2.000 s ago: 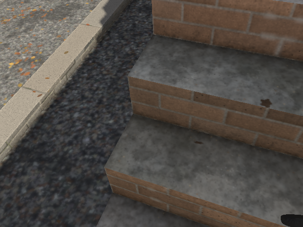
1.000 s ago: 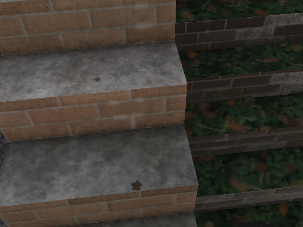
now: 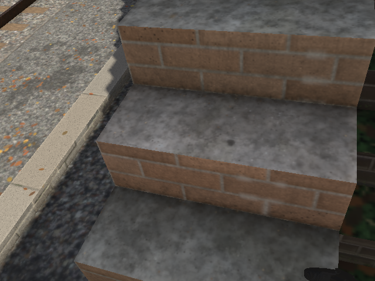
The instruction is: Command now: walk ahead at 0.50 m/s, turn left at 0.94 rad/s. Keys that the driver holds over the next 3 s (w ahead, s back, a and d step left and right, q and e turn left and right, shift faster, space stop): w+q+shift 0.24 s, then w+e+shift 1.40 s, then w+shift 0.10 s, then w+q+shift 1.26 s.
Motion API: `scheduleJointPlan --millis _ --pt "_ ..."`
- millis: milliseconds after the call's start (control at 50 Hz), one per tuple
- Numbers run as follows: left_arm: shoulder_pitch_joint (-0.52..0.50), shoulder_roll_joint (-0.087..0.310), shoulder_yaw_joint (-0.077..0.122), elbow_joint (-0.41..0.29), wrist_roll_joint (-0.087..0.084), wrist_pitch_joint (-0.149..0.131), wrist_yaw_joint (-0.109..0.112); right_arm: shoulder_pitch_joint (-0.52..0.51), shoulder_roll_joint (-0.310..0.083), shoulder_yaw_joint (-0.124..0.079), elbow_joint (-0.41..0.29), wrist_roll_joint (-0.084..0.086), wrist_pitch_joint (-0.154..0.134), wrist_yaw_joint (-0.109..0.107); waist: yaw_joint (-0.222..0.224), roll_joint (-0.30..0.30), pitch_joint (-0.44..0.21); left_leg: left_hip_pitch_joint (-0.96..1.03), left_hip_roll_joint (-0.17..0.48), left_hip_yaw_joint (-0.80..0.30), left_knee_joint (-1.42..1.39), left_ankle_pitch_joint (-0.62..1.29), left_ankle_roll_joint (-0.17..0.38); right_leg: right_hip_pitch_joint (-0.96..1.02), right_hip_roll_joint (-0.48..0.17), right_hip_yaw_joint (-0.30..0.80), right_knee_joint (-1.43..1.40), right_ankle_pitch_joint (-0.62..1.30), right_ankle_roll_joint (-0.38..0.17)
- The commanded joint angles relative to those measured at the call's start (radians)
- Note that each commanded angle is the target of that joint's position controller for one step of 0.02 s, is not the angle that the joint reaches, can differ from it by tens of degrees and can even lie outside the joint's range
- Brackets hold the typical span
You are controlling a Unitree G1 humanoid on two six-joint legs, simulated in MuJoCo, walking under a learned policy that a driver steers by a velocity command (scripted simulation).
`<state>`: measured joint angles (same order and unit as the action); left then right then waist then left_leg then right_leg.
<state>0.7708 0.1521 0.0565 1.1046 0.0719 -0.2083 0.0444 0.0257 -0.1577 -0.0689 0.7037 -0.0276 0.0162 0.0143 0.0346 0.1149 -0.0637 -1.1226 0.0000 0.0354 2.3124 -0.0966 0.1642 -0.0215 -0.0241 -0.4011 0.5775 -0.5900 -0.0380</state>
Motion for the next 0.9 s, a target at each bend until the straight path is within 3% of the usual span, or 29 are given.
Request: scheduleJointPlan --millis 20,80,120,160,180,200,220,240,260,280,300,320,340,360,380,460,540,580,640,680,700,720,740,760,780,820,840,860,900 --pt "0.057 -0.007 -0.018 0.019 0.039 -0.019 -0.020 -0.300 0.063 0.046 -0.184 0.025 -0.039 0.011 -0.021 -0.197 0.145 -0.378 0.028 0.035 0.086 -0.011 0.064 0.171 -0.303 0.232 -0.289 0.753 0.088" --pt "0.068 0.044 -0.010 0.046 0.046 -0.007 -0.041 -0.380 0.072 0.074 -0.238 0.014 -0.029 0.036 -0.043 -0.180 0.204 -0.275 0.051 0.139 -0.139 -0.096 0.082 0.079 -0.293 0.113 -0.432 0.961 0.072" --pt "-0.033 0.065 -0.015 0.032 0.000 0.018 -0.042 -0.253 0.011 0.076 -0.209 0.043 0.014 0.008 -0.133 -0.184 0.199 0.157 -0.035 0.339 -0.508 -0.271 0.148 -0.096 -0.228 -0.070 -0.453 1.877 0.086" --pt "-0.013 0.234 -0.008 -0.017 -0.067 0.036 0.026 -0.011 0.008 0.069 -0.151 0.127 0.090 -0.028 -0.223 -0.380 0.015 0.636 -0.177 0.382 -0.734 -0.711 0.128 -0.121 -0.310 0.005 -0.250 2.558 -0.044" --pt "-0.092 0.346 0.017 -0.094 -0.088 0.048 0.020 0.183 -0.046 0.041 -0.111 0.113 0.085 -0.031 -0.306 -0.500 -0.044 0.821 -0.210 0.268 -0.804 -0.803 0.142 -0.155 -0.364 0.035 0.077 2.865 -0.069" --pt "-0.191 0.434 0.052 -0.204 -0.110 0.071 -0.016 0.334 -0.118 -0.001 -0.091 0.089 0.072 -0.010 -0.358 -0.477 -0.146 0.995 -0.228 0.079 -1.041 -0.862 0.153 -0.242 -0.357 0.110 0.438 2.710 -0.107" --pt "-0.199 0.351 0.049 -0.258 -0.069 0.059 -0.078 0.199 -0.198 -0.032 -0.087 0.077 0.039 0.015 -0.211 -0.208 -0.124 1.068 -0.111 -0.348 -1.463 -0.729 0.174 -0.463 -0.155 0.217 0.735 1.381 -0.060" --pt "-0.422 0.279 0.065 -0.420 -0.084 0.044 -0.142 0.172 -0.274 -0.080 -0.094 0.111 0.026 0.005 -0.222 0.009 -0.117 1.038 0.087 -0.995 -2.012 -0.771 0.222 -0.790 0.124 0.312 1.364 0.529 0.000" --pt "-0.514 0.152 0.030 -0.498 -0.059 0.039 -0.151 0.100 -0.244 -0.057 -0.077 0.069 -0.009 0.009 -0.142 -0.094 0.001 0.942 0.151 -1.058 -2.036 -0.577 0.145 -1.010 0.077 0.479 1.712 0.528 -0.024" --pt "-0.611 0.030 -0.008 -0.572 -0.071 0.022 -0.127 0.176 -0.170 -0.022 0.004 0.031 -0.035 -0.012 -0.104 -0.113 0.112 0.820 0.190 -0.958 -2.020 -0.423 0.110 -1.085 0.066 0.464 1.866 0.530 -0.057" --pt "-0.653 0.056 -0.027 -0.550 -0.038 0.006 -0.108 0.379 -0.171 -0.004 0.123 0.046 -0.062 -0.036 -0.162 0.003 0.189 1.021 0.102 -1.015 -1.959 0.225 0.125 -1.112 0.114 0.410 1.606 0.421 -0.031" --pt "-0.743 0.065 -0.025 -0.561 -0.018 0.012 -0.096 0.472 -0.176 -0.002 0.160 0.017 -0.075 -0.066 -0.214 0.015 0.211 1.253 0.041 -0.826 -1.837 0.814 0.119 -1.212 0.132 0.415 1.532 0.275 -0.013" --pt "-0.823 0.121 -0.010 -0.513 -0.032 0.022 -0.104 0.545 -0.145 0.002 0.203 -0.003 -0.071 -0.075 -0.281 -0.159 0.094 1.383 0.044 -0.635 -1.766 0.990 0.132 -1.135 0.170 0.424 1.458 0.270 -0.016" --pt "-0.735 0.114 -0.007 -0.484 -0.070 0.042 -0.118 0.630 -0.212 -0.011 0.245 -0.031 -0.089 -0.085 -0.248 -0.060 -0.028 1.629 0.108 -0.578 -1.701 1.341 0.089 -1.133 0.212 0.495 1.448 0.211 -0.002" --pt "-0.827 0.102 -0.016 -0.500 -0.099 0.063 -0.129 0.732 -0.172 -0.005 0.320 -0.031 -0.097 -0.106 -0.259 -0.026 -0.109 1.792 0.152 -0.548 -1.713 1.436 0.054 -1.167 0.251 0.539 1.453 0.157 0.008" --pt "-1.069 -0.068 -0.085 -0.484 -0.091 0.140 -0.171 0.777 0.065 0.067 0.398 -0.041 -0.159 -0.115 -0.228 -0.154 -0.116 1.566 0.138 -0.324 -1.876 0.882 -0.069 -0.984 0.216 0.477 1.215 0.154 -0.065" --pt "-1.313 -0.185 -0.137 -0.612 -0.044 0.148 -0.148 0.946 0.110 0.105 0.453 -0.045 -0.237 -0.081 -0.226 -0.026 0.018 1.359 0.166 -0.353 -1.930 0.762 -0.014 -1.300 0.278 0.379 1.675 0.004 -0.104" --pt "-1.333 -0.235 -0.172 -0.681 -0.036 0.154 -0.100 0.904 0.061 0.102 0.447 -0.055 -0.240 -0.044 -0.121 -0.059 0.080 1.154 0.179 -0.316 -1.944 0.862 -0.068 -1.391 0.257 0.420 1.865 0.011 -0.176" --pt "-1.227 -0.169 -0.166 -0.694 -0.070 0.171 -0.081 0.779 0.102 0.130 0.392 -0.011 -0.256 -0.003 -0.018 -0.126 0.086 0.623 0.077 -0.059 -2.054 1.287 -0.168 -0.746 0.243 0.092 1.405 0.205 -0.200" --pt "-0.987 -0.020 -0.100 -0.606 -0.076 0.205 -0.042 0.755 -0.090 0.094 0.367 0.061 -0.281 -0.020 0.055 0.039 -0.050 0.580 0.172 -0.062 -2.007 1.960 -0.162 -0.279 0.187 0.135 1.202 0.236 -0.236" --pt "-0.890 0.080 -0.055 -0.577 -0.069 0.211 -0.034 0.704 -0.161 0.067 0.317 0.083 -0.283 -0.022 0.117 0.028 -0.088 0.527 0.160 -0.114 -1.815 1.943 -0.193 -0.096 0.186 0.210 0.944 0.214 -0.235" --pt "-0.787 0.166 -0.004 -0.477 -0.117 0.235 -0.043 0.685 -0.246 0.035 0.281 0.093 -0.262 -0.026 0.146 -0.124 -0.238 0.616 0.096 -0.123 -1.521 1.660 -0.239 0.007 0.202 0.280 0.728 0.258 -0.219" --pt "-0.781 0.174 0.019 -0.421 -0.125 0.247 -0.053 0.637 -0.323 0.001 0.242 0.069 -0.230 -0.011 0.147 -0.263 -0.178 0.475 -0.050 -0.141 -0.974 0.780 -0.286 -0.013 0.128 0.451 0.390 0.217 -0.301" --pt "-1.117 0.082 0.026 -0.509 -0.128 0.190 -0.049 0.807 -0.162 0.010 0.212 0.100 -0.165 -0.040 -0.077 -0.480 -0.292 0.010 -0.044 -0.333 -0.219 -0.309 -0.391 0.225 -0.336 1.123 0.189 0.327 -0.563" --pt "-1.009 -0.042 0.005 -0.545 -0.116 0.198 0.000 0.653 -0.134 0.024 0.120 0.028 -0.121 -0.057 -0.003 -0.150 -0.330 0.146 0.043 -0.467 -0.139 -0.380 -0.321 -0.148 -0.290 1.265 0.198 0.281 -0.518" --pt "-1.209 -0.137 -0.038 -0.494 -0.067 0.128 0.011 0.650 -0.015 0.051 0.064 -0.001 -0.044 -0.097 -0.239 0.078 -0.143 0.293 0.148 -0.535 -0.524 -0.472 -0.168 -0.618 -0.260 0.944 0.155 0.346 -0.296" --pt "-1.211 -0.154 -0.046 -0.440 -0.066 0.110 0.010 0.635 -0.053 0.034 0.085 -0.023 -0.048 -0.106 -0.263 0.130 -0.060 0.384 0.137 -0.454 -0.706 -0.473 -0.159 -0.745 -0.146 0.764 0.162 0.366 -0.232" --pt "-1.184 -0.097 -0.044 -0.398 -0.067 0.110 0.006 0.634 -0.102 0.021 0.104 -0.012 -0.058 -0.102 -0.308 0.202 0.011 0.613 0.062 -0.265 -1.065 -0.586 -0.179 -0.913 -0.014 0.467 0.175 0.365 -0.186" --pt "-1.272 0.016 0.002 -0.484 0.025 0.135 0.017 0.845 0.061 0.041 0.222 0.057 -0.071 -0.082 -0.423 0.191 0.052 0.923 -0.089 0.129 -1.555 -0.315 -0.235 -0.987 0.163 0.259 0.425 -0.010 -0.227"
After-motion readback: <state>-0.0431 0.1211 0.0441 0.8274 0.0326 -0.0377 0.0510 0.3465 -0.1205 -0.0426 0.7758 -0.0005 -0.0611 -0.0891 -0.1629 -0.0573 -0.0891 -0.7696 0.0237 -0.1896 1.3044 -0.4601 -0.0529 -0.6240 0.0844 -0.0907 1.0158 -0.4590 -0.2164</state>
